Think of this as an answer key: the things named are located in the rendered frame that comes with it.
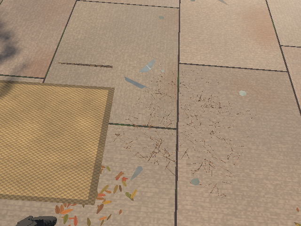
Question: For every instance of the robot left hand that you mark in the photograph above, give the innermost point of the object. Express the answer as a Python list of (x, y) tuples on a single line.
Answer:
[(38, 221)]

